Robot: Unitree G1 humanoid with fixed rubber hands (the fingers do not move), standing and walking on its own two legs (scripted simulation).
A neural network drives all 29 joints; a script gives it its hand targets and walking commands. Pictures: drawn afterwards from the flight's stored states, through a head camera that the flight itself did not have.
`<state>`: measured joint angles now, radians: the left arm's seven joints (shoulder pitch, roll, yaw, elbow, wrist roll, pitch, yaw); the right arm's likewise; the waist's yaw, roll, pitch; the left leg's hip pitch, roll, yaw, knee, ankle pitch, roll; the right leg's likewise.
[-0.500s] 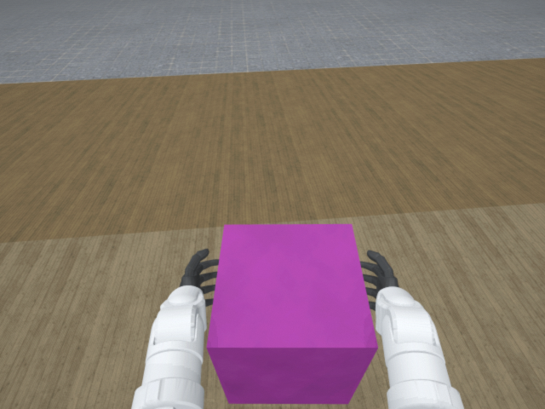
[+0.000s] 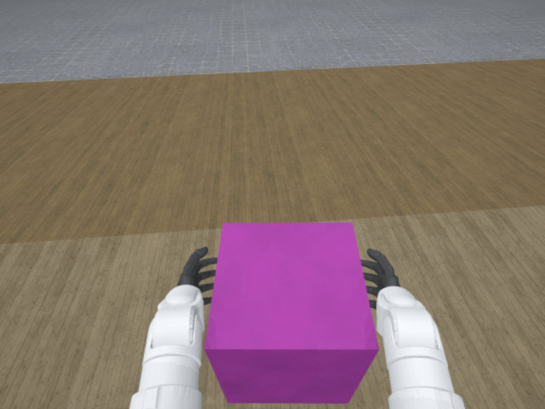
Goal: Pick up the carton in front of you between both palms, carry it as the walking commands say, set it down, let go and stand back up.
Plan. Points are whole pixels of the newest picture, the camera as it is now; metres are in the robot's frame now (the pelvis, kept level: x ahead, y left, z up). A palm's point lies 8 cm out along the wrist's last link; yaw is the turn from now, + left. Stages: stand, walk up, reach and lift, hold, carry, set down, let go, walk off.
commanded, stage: reach and lift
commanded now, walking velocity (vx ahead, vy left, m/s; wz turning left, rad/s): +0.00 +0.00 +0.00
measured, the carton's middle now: (287, 316) +0.30 +0.00 -0.04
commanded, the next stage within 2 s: hold in 0.28 s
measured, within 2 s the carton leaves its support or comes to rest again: neither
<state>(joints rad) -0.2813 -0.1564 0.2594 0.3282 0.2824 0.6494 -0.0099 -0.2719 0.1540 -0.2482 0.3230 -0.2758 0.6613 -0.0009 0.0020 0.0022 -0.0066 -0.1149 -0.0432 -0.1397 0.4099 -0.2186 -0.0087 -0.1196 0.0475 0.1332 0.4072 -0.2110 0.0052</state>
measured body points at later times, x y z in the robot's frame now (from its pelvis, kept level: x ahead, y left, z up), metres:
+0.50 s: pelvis +0.00 +0.00 +0.00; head -0.05 +0.00 +0.45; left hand +0.30 +0.15 +0.05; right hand +0.29 -0.15 +0.04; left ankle +0.01 +0.13 -0.74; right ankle +0.01 -0.12 -0.74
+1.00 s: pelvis +0.02 +0.01 -0.01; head -0.03 +0.02 +0.44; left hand +0.32 +0.16 +0.06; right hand +0.32 -0.14 +0.06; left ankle +0.01 +0.14 -0.74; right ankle +0.01 -0.13 -0.74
